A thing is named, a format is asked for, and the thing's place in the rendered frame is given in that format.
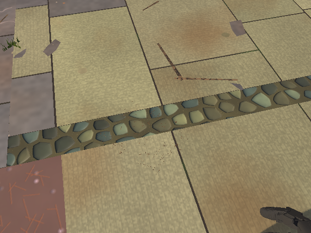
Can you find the robot right hand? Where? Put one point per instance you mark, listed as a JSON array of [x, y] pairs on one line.
[[290, 217]]

